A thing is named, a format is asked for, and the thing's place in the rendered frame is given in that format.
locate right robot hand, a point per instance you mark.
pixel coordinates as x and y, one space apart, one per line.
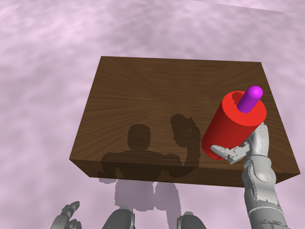
257 143

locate bottle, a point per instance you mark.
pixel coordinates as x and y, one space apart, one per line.
238 115

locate right robot arm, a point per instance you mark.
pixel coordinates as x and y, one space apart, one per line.
263 207

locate left robot hand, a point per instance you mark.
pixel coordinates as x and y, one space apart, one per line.
62 221

